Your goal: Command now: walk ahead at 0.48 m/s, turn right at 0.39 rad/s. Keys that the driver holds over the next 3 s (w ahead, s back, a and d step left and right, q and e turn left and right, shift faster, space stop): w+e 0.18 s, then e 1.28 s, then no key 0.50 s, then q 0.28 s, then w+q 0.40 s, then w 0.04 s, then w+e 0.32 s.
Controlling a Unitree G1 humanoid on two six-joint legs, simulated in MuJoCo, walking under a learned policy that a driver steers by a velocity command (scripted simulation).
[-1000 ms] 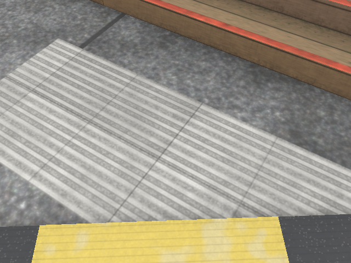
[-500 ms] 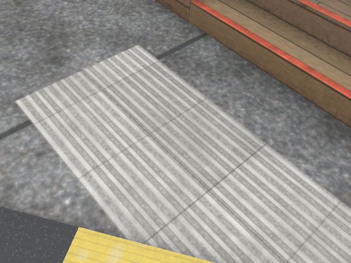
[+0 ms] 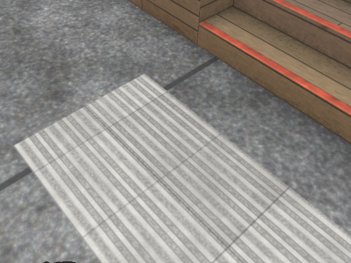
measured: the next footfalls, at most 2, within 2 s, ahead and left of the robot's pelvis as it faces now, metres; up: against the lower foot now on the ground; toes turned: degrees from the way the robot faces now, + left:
left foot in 0.46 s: +0.47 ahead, +0.08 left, -0.02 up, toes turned -24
right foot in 1.00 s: +0.27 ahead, -0.13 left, +0.00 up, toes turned -43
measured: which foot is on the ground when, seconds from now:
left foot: down 0.00-0.00, up 0.02-0.44, down 0.46-1.00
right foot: down 0.00-0.46, up 0.48-0.98, down 1.00-1.00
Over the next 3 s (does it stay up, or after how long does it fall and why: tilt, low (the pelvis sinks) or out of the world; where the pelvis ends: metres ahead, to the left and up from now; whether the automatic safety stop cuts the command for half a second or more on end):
stays up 0.47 -0.02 -0.01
